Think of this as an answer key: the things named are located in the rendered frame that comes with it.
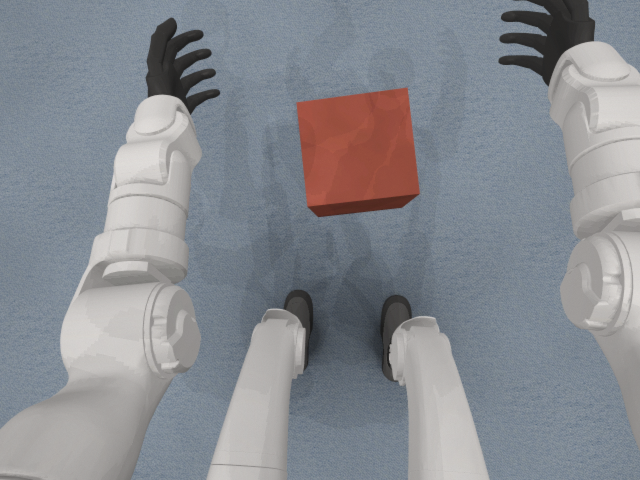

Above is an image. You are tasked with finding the robot left thigh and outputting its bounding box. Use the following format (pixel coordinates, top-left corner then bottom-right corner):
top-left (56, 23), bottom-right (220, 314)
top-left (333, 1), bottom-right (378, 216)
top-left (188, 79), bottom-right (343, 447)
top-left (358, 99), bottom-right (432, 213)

top-left (206, 319), bottom-right (306, 480)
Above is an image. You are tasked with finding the robot left hand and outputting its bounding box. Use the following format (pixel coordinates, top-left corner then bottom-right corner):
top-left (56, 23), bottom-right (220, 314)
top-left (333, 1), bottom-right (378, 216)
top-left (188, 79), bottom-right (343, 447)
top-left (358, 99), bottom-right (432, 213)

top-left (146, 18), bottom-right (220, 115)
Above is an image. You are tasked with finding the robot right upper arm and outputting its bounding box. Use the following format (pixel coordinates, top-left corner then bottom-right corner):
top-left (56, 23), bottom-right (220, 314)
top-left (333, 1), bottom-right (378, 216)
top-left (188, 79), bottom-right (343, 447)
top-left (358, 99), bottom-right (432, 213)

top-left (560, 231), bottom-right (640, 451)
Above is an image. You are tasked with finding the robot left upper arm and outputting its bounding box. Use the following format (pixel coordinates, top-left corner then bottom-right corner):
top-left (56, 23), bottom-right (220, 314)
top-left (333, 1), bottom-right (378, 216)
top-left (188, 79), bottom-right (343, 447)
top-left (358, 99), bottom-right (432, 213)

top-left (0, 281), bottom-right (201, 480)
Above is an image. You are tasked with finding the robot right hand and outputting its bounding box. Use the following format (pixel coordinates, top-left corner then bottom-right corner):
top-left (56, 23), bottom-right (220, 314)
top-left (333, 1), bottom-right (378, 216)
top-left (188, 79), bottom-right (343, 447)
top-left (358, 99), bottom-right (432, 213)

top-left (498, 0), bottom-right (595, 87)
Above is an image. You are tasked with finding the right robot forearm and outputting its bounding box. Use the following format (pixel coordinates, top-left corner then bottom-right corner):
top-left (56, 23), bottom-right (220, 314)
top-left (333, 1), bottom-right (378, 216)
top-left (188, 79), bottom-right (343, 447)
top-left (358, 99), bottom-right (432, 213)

top-left (548, 41), bottom-right (640, 240)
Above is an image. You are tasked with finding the right robot foot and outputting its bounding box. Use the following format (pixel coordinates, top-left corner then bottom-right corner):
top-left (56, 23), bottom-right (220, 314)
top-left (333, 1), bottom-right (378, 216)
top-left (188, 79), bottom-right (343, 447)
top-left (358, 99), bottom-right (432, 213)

top-left (380, 295), bottom-right (412, 382)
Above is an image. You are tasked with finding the carton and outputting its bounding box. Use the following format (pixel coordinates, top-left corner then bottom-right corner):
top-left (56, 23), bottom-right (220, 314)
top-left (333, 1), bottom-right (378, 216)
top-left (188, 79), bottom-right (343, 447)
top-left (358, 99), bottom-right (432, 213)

top-left (296, 88), bottom-right (420, 217)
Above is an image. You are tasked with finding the left robot forearm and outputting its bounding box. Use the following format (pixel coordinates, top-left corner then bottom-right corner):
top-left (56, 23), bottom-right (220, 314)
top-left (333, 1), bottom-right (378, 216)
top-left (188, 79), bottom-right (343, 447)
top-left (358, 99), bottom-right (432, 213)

top-left (60, 95), bottom-right (202, 370)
